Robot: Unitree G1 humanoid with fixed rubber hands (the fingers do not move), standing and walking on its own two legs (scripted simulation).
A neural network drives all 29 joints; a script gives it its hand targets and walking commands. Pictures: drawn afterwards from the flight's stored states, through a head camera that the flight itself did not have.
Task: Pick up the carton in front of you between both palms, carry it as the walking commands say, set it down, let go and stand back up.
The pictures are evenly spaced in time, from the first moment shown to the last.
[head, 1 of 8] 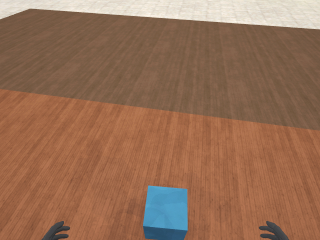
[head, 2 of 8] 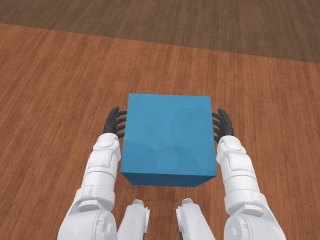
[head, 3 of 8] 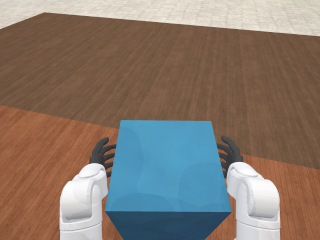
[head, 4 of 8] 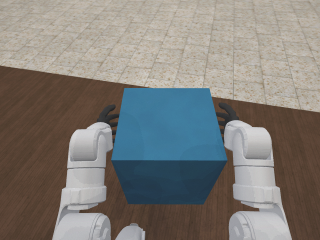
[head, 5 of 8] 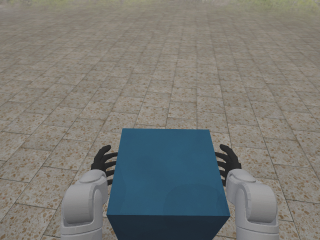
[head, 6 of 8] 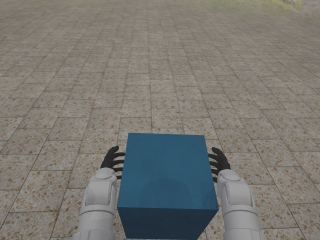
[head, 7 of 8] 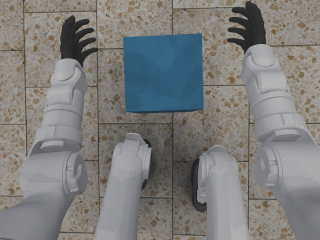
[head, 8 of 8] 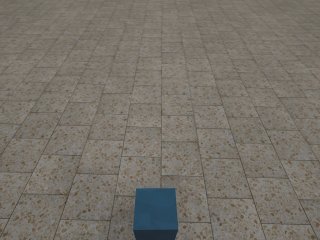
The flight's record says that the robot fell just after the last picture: no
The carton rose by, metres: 0.69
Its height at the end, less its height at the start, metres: -0.24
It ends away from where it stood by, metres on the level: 5.97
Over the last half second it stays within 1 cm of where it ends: yes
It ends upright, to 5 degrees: yes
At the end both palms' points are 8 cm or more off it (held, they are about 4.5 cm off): yes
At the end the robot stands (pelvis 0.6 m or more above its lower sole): yes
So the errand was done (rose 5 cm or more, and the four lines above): yes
